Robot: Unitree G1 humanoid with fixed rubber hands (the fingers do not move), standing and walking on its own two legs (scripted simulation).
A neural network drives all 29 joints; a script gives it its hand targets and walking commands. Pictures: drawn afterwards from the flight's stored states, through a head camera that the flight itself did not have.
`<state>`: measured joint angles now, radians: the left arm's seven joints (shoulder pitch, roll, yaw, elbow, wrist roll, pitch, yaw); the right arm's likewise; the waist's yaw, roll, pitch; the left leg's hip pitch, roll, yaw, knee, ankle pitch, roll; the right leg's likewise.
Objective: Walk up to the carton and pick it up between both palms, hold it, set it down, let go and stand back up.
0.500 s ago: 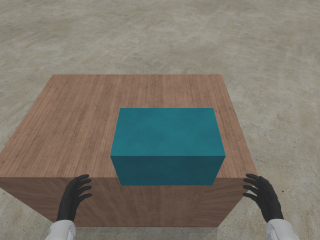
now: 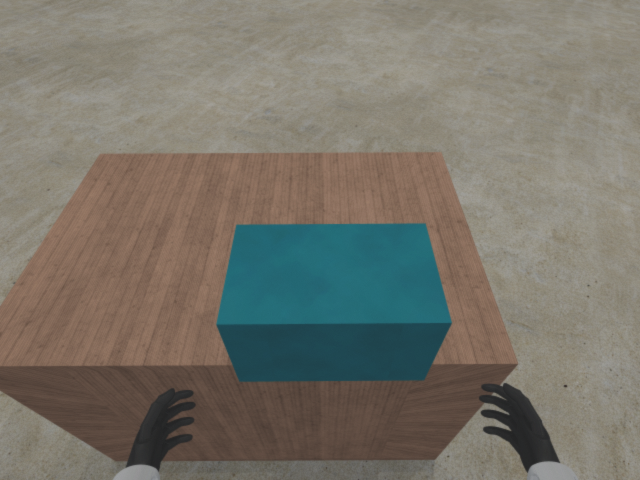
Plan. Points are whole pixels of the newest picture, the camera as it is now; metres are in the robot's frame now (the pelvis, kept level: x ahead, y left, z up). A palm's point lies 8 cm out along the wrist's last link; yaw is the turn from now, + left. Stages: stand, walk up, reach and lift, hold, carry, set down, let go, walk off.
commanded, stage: set down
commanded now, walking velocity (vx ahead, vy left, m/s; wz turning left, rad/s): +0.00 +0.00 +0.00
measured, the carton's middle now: (331, 303) +0.38 +0.01 -0.05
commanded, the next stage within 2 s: let go in 0.52 s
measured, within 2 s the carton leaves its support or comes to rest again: neither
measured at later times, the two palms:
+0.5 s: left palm (159, 469) +0.15 +0.23 -0.07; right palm (527, 472) +0.15 -0.23 -0.07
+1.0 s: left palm (165, 462) +0.16 +0.23 -0.08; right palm (532, 472) +0.15 -0.23 -0.07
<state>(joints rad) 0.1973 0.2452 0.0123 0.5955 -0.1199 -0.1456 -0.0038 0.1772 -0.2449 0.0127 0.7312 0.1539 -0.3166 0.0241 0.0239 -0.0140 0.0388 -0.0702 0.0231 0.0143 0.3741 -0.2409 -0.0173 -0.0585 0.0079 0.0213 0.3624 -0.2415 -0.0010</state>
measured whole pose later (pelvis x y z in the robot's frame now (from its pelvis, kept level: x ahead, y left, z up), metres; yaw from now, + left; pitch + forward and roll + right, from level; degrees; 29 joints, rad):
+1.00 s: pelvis -0.01 +0.00 +0.00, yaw -1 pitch -4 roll +0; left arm 0.18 0.21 0.01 0.52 0.00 0.12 0.00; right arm 0.16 -0.20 -0.04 0.74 -0.01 -0.21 0.02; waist 0.01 -0.02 0.07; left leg -0.07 0.03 0.05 0.37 -0.23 -0.02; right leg -0.07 0.01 0.03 0.36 -0.22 0.00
